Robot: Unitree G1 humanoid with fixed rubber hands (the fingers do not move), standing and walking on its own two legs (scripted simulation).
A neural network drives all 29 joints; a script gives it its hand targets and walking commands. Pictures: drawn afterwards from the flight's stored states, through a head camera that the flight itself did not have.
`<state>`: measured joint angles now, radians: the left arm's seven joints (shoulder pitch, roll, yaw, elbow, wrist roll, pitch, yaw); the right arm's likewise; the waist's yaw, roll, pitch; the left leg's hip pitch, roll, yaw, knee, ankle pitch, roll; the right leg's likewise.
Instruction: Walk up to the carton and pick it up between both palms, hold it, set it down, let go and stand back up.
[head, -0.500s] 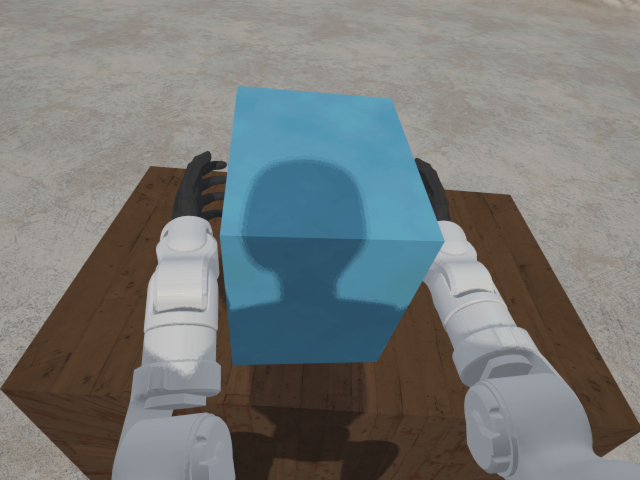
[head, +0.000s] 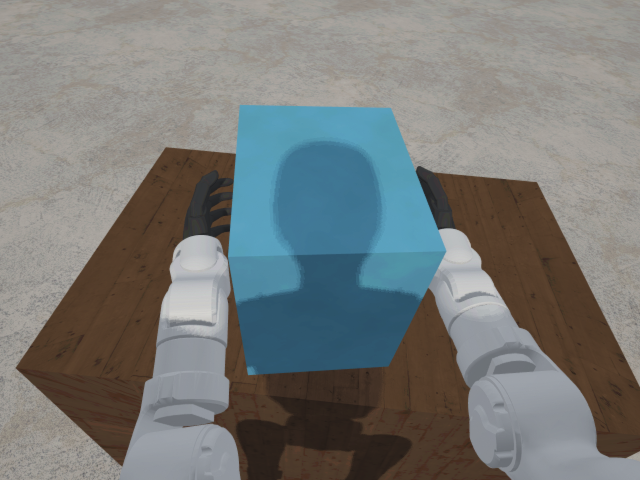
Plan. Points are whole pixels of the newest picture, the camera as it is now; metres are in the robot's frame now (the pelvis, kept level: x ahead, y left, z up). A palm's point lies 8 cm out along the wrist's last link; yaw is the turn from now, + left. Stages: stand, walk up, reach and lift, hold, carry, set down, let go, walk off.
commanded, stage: set down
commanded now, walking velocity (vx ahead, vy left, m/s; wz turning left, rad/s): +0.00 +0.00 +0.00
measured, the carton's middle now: (318, 243) +0.42 +0.06 +0.09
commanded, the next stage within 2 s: none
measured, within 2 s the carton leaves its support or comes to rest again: rests again in 1.64 s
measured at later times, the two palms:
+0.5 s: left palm (206, 257) +0.36 +0.20 +0.10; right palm (424, 237) +0.43 -0.09 +0.10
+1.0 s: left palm (214, 277) +0.36 +0.19 +0.06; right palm (419, 243) +0.45 -0.09 +0.07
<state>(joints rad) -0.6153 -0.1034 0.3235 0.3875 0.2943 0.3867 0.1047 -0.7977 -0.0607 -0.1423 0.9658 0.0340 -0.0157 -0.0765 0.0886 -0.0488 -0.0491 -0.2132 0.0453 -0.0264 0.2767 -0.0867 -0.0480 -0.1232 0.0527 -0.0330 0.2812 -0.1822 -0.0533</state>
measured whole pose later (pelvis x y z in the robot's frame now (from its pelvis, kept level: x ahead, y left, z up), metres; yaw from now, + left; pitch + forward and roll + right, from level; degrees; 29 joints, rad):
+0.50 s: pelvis +0.00 +0.00 +0.00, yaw -1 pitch +7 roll +0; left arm -0.60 -0.15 0.39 0.47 0.30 0.27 0.13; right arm -0.83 -0.07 -0.19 1.07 -0.05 -0.09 -0.03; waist 0.14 -0.03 -0.09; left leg -0.32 0.06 0.00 0.26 -0.07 -0.05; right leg -0.24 0.06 -0.04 0.28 -0.16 -0.06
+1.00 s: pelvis +0.00 -0.01 +0.00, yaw -2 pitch +13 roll +0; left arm -0.60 -0.19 0.45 0.58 0.30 0.13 0.16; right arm -0.89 -0.09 -0.27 1.20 -0.14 -0.18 0.03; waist 0.17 -0.02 -0.13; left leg -0.44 0.08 0.03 0.27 -0.06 -0.06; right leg -0.36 0.07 -0.04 0.28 -0.15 -0.07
